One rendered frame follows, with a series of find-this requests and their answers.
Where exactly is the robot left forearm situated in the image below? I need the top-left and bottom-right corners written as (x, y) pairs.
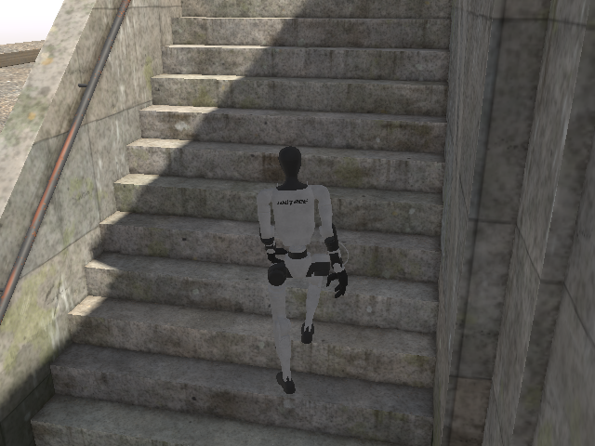
top-left (259, 228), bottom-right (276, 254)

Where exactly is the robot right forearm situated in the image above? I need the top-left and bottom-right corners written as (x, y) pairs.
top-left (324, 223), bottom-right (345, 273)

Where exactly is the robot right upper arm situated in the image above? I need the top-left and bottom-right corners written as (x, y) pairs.
top-left (311, 185), bottom-right (334, 238)

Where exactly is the right robot foot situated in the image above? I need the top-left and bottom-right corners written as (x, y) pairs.
top-left (301, 322), bottom-right (314, 344)

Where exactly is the left robot hand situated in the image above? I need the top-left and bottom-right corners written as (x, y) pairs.
top-left (267, 248), bottom-right (288, 264)

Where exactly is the robot torso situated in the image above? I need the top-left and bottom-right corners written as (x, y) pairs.
top-left (271, 181), bottom-right (315, 279)

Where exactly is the right robot hand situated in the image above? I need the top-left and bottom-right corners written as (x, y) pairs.
top-left (326, 270), bottom-right (348, 298)

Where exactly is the robot left upper arm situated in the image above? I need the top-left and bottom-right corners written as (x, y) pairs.
top-left (257, 188), bottom-right (274, 239)

